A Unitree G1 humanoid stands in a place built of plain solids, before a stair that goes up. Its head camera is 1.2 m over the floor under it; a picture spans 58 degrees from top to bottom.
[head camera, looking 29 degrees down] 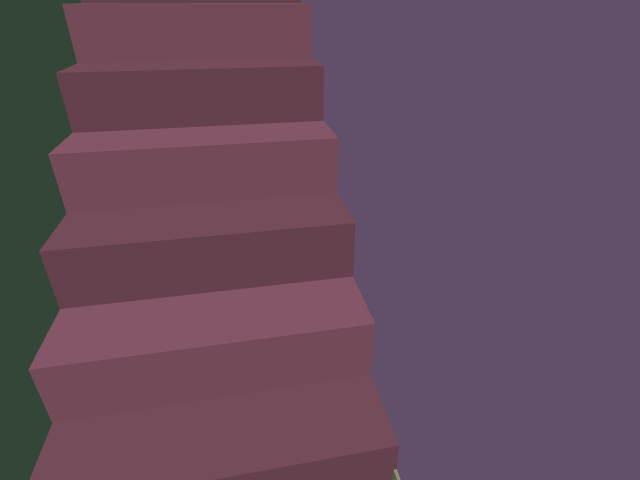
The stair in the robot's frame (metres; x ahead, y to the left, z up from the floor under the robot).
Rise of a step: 0.20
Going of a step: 0.25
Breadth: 0.90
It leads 11 degrees to the left of straight ahead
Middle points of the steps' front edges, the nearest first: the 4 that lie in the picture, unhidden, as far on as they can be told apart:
0.87 0.28 0.40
1.11 0.33 0.60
1.36 0.38 0.79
1.60 0.43 0.99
